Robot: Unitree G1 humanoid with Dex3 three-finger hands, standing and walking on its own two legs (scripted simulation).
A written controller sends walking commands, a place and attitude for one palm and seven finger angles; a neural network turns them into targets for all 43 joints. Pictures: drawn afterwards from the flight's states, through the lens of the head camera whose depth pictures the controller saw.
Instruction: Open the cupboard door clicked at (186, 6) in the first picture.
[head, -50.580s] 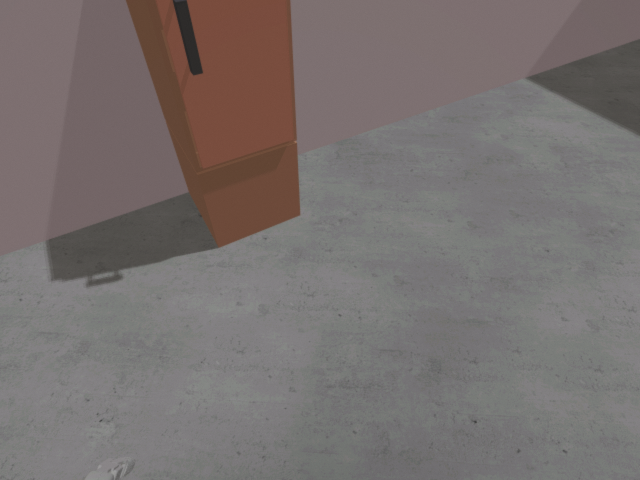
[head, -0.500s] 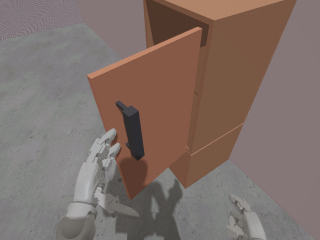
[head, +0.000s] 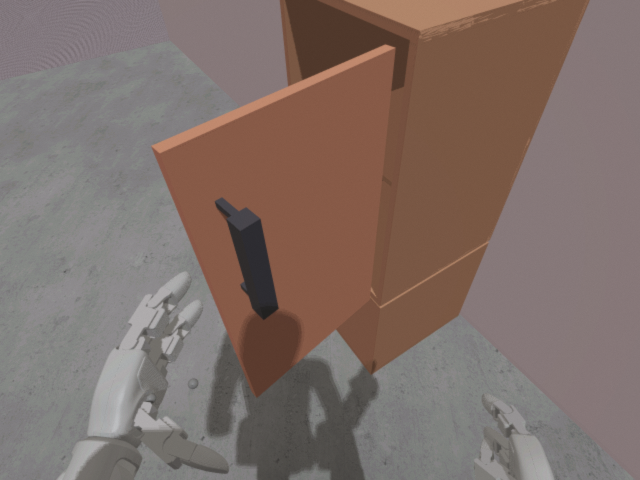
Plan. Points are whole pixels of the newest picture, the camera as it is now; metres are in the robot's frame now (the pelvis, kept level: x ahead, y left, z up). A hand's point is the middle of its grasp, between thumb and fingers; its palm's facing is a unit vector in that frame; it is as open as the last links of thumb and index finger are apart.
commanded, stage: draw the hand back to the body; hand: left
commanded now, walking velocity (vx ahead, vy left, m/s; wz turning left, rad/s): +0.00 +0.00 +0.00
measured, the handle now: (245, 260) +0.36 +0.12 +0.11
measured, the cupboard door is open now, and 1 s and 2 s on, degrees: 100 100 100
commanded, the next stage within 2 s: step back with the hand held close in 1.50 s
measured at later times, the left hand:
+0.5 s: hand (117, 369) +0.20 +0.21 +0.13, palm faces +0.12 -0.97 -0.20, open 15.9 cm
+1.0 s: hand (42, 321) +0.22 +0.28 +0.17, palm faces +0.35 -0.85 -0.39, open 10.5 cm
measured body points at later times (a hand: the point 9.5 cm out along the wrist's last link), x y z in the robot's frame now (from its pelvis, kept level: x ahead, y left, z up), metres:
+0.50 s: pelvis +0.00 +0.02 +0.01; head -0.01 +0.00 +0.46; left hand +0.18 +0.26 +0.15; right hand +0.20 -0.20 -0.05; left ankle +0.01 +0.12 -0.71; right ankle -0.02 -0.07 -0.71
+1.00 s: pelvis +0.03 +0.04 +0.03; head +0.01 +0.03 +0.48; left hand +0.20 +0.32 +0.19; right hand +0.20 -0.18 -0.05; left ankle +0.01 +0.12 -0.71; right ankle -0.02 -0.07 -0.71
